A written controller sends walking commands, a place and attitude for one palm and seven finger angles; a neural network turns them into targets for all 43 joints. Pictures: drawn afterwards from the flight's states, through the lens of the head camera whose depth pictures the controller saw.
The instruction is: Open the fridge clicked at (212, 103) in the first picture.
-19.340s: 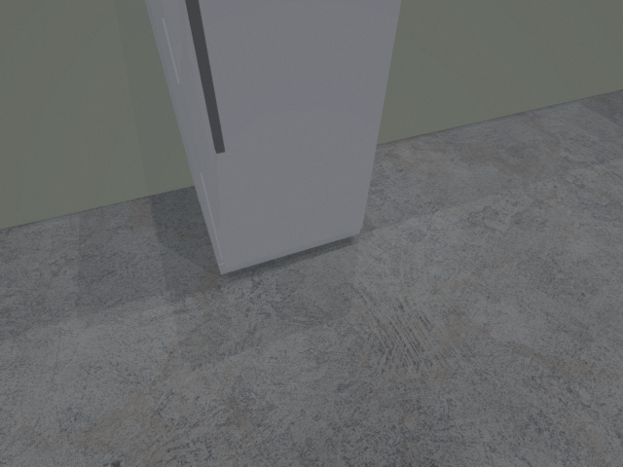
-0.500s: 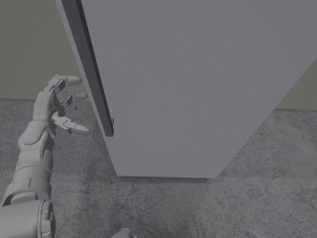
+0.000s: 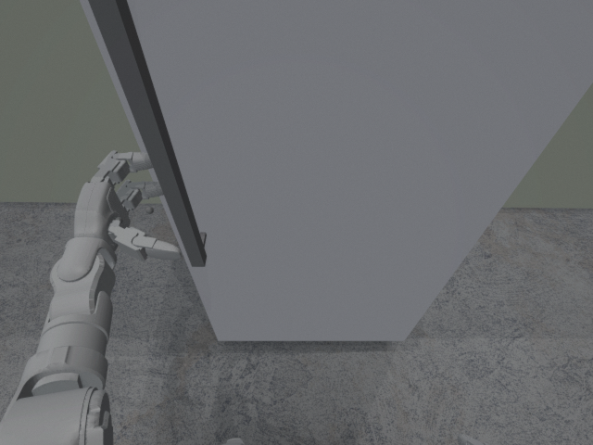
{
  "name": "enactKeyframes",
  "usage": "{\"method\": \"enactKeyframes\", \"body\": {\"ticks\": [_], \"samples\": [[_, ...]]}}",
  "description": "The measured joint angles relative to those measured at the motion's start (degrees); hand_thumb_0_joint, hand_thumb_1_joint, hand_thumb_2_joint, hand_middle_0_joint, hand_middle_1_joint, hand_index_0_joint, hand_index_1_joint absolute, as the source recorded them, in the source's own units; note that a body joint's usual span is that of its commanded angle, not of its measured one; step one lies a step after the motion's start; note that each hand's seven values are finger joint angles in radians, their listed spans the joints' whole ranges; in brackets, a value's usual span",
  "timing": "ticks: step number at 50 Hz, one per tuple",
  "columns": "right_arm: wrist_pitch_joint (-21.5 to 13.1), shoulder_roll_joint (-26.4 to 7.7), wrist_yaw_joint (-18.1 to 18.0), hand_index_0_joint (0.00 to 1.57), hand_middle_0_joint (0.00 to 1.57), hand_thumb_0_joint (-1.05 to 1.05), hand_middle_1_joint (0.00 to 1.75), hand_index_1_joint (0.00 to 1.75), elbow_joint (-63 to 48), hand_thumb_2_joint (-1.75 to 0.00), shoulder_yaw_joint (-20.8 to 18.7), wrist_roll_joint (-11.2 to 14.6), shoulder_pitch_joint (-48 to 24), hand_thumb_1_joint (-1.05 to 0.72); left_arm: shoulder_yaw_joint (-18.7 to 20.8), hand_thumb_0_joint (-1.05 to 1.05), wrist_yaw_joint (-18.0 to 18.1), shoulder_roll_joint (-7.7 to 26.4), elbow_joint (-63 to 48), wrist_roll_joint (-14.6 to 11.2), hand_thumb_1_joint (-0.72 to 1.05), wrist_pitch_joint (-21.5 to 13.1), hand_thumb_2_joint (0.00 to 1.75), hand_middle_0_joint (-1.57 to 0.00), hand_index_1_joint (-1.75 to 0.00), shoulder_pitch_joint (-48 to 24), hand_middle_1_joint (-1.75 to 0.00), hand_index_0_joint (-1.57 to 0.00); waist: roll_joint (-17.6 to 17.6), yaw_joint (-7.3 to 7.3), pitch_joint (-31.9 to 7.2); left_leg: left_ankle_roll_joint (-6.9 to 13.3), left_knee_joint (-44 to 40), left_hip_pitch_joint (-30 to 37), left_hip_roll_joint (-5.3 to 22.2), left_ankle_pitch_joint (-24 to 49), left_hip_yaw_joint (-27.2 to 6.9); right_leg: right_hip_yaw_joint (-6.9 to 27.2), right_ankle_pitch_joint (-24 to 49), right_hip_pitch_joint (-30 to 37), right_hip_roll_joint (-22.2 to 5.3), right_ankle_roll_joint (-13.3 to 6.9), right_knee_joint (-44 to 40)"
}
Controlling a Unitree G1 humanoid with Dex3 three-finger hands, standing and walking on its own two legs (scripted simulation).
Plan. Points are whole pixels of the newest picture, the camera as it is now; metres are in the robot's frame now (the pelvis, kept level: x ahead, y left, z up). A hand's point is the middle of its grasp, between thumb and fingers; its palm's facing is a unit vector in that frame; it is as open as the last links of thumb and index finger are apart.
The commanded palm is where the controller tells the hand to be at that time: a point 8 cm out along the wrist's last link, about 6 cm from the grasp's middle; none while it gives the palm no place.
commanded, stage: feel for the door with the fingertips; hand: left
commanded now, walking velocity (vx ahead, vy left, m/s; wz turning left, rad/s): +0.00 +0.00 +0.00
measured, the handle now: (171, 159) +0.46 +0.18 +0.14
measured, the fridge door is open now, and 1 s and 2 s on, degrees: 0 0 0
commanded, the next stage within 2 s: slide the fingers in behind the handle in 0.28 s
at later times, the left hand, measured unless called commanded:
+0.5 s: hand (150, 200) +0.42 +0.21 +0.10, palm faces +0.03 -1.00 +0.00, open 13.7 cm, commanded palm +0.39 +0.25 +0.09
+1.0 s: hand (165, 206) +0.42 +0.19 +0.09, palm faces +0.02 -1.00 +0.00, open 13.9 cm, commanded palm +0.39 +0.24 +0.09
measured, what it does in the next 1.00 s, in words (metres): stands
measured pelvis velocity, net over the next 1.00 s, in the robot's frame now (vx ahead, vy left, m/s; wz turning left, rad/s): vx -0.01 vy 0.00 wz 0.00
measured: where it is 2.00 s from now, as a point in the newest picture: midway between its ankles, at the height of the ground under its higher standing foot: outside the picture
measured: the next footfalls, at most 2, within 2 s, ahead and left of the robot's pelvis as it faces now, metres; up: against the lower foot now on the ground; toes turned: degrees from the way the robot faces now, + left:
none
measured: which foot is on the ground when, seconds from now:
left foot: down 0.00-1.00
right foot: down 0.00-1.00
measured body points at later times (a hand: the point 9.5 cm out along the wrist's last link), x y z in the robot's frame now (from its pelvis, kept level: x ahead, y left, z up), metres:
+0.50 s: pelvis -0.01 +0.00 -0.01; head +0.05 +0.01 +0.44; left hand +0.41 +0.26 +0.10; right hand +0.06 -0.26 -0.12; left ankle +0.04 +0.11 -0.71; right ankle -0.02 -0.11 -0.71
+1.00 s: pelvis -0.01 +0.00 -0.01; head +0.05 +0.01 +0.44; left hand +0.41 +0.24 +0.09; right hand +0.08 -0.26 -0.11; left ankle +0.04 +0.11 -0.71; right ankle -0.02 -0.11 -0.71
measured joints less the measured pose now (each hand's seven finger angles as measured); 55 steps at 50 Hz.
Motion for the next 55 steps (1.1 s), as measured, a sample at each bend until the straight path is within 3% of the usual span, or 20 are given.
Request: {"method": "enactKeyframes", "body": {"ticks": [16,23,37,46,55], "samples": [[0.58,-0.79,-0.55,0.2,0.2,0.0,0.3,0.3,0.32,-0.9,0.11,0.0,-0.57,-0.91,1.19,-0.01,-2.61,2.62,9.32,0.29,-0.5,-1.88,0.3,-0.31,-1.21,-7.92,-1.21,-0.31,-0.48,-0.66,0.46,-0.31,1.24,-2.89,0.15,0.43,-0.91,-0.83,0.01,-2.69,0.2,-0.42,1.43],[0.84,-0.38,-0.19,0.2,0.2,0.0,0.3,0.3,1.21,-0.9,0.06,-0.17,0.7,-0.91,0.78,-0.01,-1.74,2.51,10.58,0.48,-0.5,-2.72,0.3,-0.35,-1.24,-9.43,-1.24,-0.34,-0.2,-0.44,0.39,-0.21,1.92,-4.19,0.02,0.42,-1.1,-1.0,-0.06,-3.87,0.07,-0.33,2.08],[1.07,-0.03,-0.08,0.2,0.2,0.0,0.3,0.3,0.87,-0.9,0.17,-0.07,1.24,-0.91,-0.08,-0.01,-0.8,1.93,9.47,0.39,-0.5,-2.63,0.3,-0.33,-1.23,-8.7,-1.24,-0.32,-0.04,-0.57,0.09,0.17,2.11,-4.35,-0.11,0.35,-0.88,-0.74,0.09,-3.98,-0.07,0.01,2.04],[0.54,-0.04,0.28,0.2,0.2,0.0,0.3,0.3,0.39,-0.9,0.01,-0.27,-0.06,-0.91,-1.67,-0.01,1.6,-1.32,6.45,1.11,-0.5,-2.07,0.3,-0.31,-1.22,-6.61,-1.22,-0.31,-0.26,-0.43,0.12,0.36,1.93,-3.59,-0.3,0.05,-0.44,-0.3,-0.12,-3.39,-0.27,0.26,1.96],[0.17,0.39,0.62,0.2,0.2,0.0,0.3,0.3,0.05,-0.9,0.0,-0.36,-0.67,-0.91,-2.67,-0.01,3.14,-1.85,3.92,1.62,-0.5,-1.97,0.3,-0.32,-1.21,-4.82,-1.22,-0.31,-0.21,-0.31,0.23,0.2,1.74,-2.6,-0.22,-0.32,-0.43,-0.23,-0.39,-2.38,-0.16,0.16,1.63]]}}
